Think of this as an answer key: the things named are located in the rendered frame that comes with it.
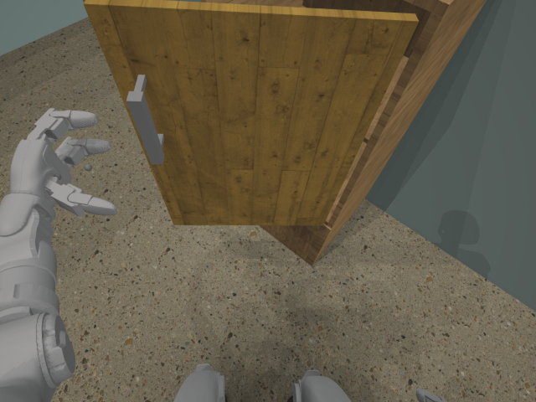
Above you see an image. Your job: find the robot left upper arm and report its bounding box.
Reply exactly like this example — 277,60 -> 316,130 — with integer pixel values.
0,312 -> 75,402

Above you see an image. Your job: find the cupboard door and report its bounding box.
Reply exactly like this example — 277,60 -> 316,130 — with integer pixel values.
83,0 -> 419,225

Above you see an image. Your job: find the robot right thigh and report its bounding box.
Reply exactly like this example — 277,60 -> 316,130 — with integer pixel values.
292,375 -> 351,402

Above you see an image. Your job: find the left robot hand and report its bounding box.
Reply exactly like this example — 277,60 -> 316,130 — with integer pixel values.
10,108 -> 117,217

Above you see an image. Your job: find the robot left forearm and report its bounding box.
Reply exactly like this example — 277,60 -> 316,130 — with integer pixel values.
0,193 -> 59,325

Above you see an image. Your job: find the handle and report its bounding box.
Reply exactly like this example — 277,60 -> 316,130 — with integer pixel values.
126,75 -> 164,165

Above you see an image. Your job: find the right robot shin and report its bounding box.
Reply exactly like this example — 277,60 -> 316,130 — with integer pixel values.
301,370 -> 320,381

